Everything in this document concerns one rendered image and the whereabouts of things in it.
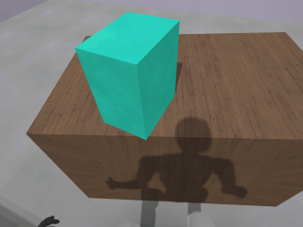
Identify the left robot hand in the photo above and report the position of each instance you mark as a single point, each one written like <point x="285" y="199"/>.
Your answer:
<point x="48" y="221"/>

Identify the robot right thigh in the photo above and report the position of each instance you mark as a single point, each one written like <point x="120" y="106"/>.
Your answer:
<point x="197" y="219"/>

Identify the carton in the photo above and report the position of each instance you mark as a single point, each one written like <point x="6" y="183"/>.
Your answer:
<point x="131" y="67"/>

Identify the pedestal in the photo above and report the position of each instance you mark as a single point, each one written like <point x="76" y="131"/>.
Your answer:
<point x="232" y="134"/>

